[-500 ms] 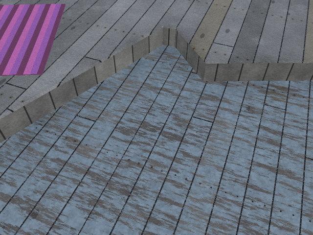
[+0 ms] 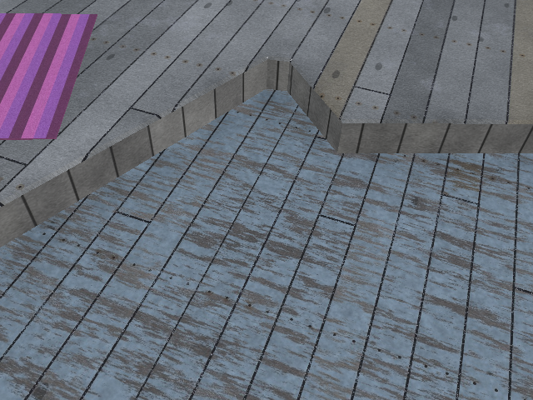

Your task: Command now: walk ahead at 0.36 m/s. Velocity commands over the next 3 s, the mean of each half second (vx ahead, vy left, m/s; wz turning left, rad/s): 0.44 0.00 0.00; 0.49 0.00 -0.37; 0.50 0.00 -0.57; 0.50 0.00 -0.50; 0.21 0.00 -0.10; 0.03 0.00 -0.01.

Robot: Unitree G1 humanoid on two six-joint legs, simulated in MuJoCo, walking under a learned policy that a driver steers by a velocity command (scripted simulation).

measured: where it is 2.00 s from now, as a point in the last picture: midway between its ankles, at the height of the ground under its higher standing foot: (351, 249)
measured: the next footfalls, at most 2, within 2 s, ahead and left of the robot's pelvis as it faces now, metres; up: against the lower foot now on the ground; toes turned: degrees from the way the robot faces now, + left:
right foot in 0.38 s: +0.37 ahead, -0.14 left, +0.00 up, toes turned -2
left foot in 0.92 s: +0.68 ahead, +0.07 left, +0.00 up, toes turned -12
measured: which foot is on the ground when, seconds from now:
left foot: down 0.00-0.38, up 0.40-0.90, down 0.92-1.00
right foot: up 0.00-0.36, down 0.38-0.92, up 0.94-1.00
